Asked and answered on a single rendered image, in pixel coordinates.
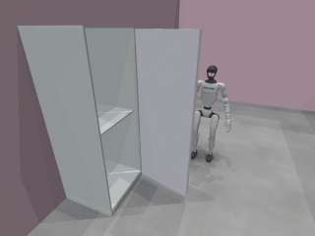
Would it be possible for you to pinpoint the right robot upper arm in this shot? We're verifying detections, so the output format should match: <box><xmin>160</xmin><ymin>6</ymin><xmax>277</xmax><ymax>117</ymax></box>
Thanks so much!
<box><xmin>196</xmin><ymin>80</ymin><xmax>203</xmax><ymax>96</ymax></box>

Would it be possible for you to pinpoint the robot left shin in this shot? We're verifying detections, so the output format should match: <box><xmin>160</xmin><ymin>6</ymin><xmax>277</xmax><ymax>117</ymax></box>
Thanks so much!
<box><xmin>208</xmin><ymin>137</ymin><xmax>216</xmax><ymax>155</ymax></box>

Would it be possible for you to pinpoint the robot right thigh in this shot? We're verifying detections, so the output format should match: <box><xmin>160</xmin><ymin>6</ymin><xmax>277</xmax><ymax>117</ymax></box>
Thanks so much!
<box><xmin>193</xmin><ymin>110</ymin><xmax>202</xmax><ymax>139</ymax></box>

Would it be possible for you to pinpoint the robot left forearm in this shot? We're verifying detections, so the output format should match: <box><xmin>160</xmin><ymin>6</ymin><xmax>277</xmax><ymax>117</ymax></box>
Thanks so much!
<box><xmin>224</xmin><ymin>98</ymin><xmax>230</xmax><ymax>119</ymax></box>

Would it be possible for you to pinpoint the robot left hand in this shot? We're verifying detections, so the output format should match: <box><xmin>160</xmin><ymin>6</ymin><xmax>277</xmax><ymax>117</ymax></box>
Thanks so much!
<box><xmin>224</xmin><ymin>118</ymin><xmax>231</xmax><ymax>133</ymax></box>

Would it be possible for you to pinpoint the fridge door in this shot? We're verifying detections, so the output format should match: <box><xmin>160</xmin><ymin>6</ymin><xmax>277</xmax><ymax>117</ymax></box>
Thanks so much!
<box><xmin>135</xmin><ymin>29</ymin><xmax>203</xmax><ymax>197</ymax></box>

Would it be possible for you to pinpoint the left robot upper arm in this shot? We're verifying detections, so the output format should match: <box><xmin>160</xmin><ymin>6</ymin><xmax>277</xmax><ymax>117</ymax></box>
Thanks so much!
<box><xmin>218</xmin><ymin>83</ymin><xmax>227</xmax><ymax>104</ymax></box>

